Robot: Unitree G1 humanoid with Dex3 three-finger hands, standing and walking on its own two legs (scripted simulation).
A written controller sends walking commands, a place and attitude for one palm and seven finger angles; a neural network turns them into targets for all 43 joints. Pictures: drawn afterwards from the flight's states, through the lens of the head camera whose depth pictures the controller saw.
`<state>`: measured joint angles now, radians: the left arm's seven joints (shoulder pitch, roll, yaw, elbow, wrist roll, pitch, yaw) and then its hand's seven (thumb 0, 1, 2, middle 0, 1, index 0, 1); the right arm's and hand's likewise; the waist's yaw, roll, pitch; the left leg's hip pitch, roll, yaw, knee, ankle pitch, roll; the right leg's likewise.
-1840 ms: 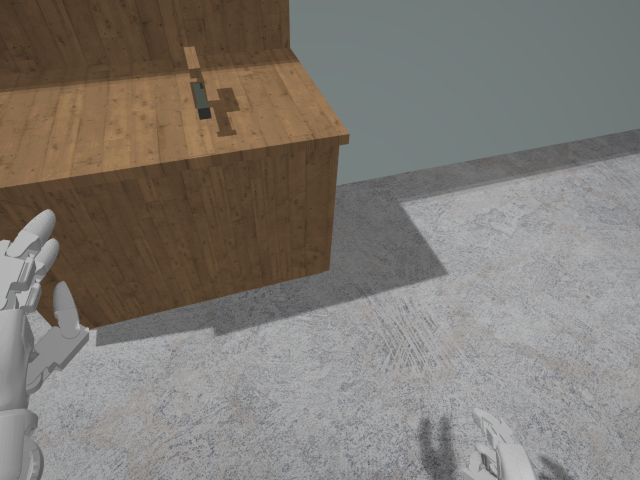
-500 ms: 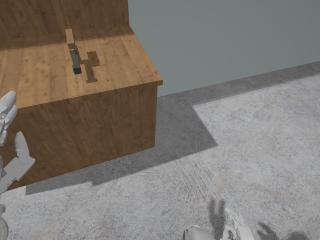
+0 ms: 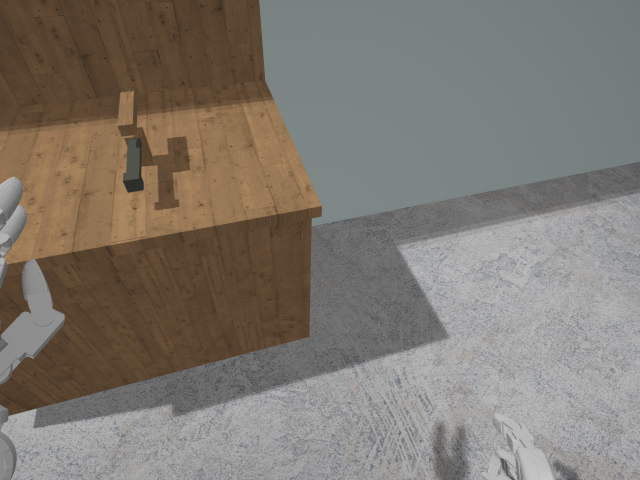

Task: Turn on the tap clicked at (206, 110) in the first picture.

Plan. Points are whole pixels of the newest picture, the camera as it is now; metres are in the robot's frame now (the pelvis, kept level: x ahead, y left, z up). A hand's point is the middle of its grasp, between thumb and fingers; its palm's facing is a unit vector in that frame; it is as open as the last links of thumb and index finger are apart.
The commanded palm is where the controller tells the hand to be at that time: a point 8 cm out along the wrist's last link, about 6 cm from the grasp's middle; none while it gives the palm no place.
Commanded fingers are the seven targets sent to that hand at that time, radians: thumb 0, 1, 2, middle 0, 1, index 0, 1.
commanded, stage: take the last steps up to it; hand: left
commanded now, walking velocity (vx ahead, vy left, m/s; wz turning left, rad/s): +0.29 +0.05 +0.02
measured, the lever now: (133, 181) +0.60 +0.39 +0.00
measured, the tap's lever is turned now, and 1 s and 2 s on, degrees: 0 0 0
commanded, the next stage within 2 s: come to a stop and stand still in 0.64 s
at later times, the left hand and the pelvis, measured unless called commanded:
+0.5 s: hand (157, 225) +0.33 +0.21 +0.17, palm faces +0.43 -0.79 -0.44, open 7.4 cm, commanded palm +0.27 +0.25 +0.18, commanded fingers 0.00 0.90 0.90 -0.20 -0.30 -0.20 -0.30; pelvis +0.11 -0.03 -0.01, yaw +1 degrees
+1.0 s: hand (185, 185) +0.40 +0.20 +0.17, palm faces +0.39 -0.82 -0.41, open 7.4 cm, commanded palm +0.34 +0.24 +0.18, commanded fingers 0.00 0.90 0.90 -0.20 -0.30 -0.20 -0.30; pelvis +0.18 -0.04 +0.00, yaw +0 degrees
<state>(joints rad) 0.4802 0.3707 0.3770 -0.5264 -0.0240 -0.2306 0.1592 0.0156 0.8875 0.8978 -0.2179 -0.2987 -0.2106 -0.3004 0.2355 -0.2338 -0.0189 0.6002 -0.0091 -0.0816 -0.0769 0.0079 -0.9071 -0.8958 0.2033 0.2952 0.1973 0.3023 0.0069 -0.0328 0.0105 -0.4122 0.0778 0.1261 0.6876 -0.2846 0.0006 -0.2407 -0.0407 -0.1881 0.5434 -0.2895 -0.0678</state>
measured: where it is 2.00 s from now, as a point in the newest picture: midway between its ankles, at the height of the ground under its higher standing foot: outside the picture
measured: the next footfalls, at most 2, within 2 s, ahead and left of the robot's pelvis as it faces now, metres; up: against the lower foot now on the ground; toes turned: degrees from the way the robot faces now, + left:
left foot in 0.06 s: +0.11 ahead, +0.13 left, +0.00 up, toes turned +9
right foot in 0.42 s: +0.22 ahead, -0.13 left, +0.00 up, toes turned +2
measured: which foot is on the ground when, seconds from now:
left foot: up 0.00-0.04, down 0.06-0.42, up 0.44-0.74, down 0.76-1.00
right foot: down 0.00-0.08, up 0.10-0.40, down 0.42-1.00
